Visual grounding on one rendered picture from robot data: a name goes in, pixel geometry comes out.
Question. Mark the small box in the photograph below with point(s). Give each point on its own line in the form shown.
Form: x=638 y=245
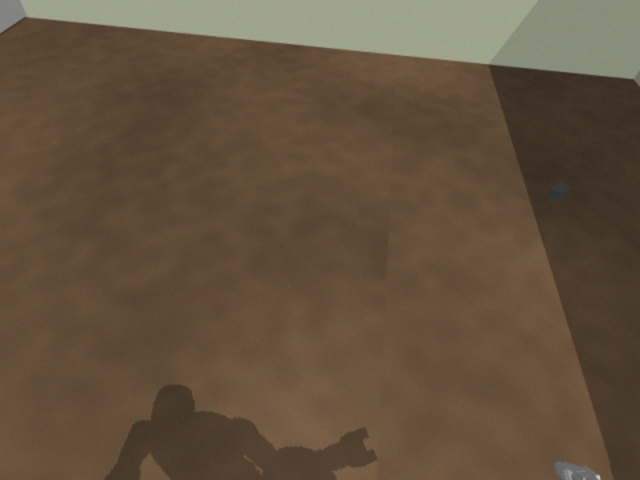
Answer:
x=558 y=191

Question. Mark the right robot hand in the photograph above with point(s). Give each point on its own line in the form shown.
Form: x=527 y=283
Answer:
x=567 y=471

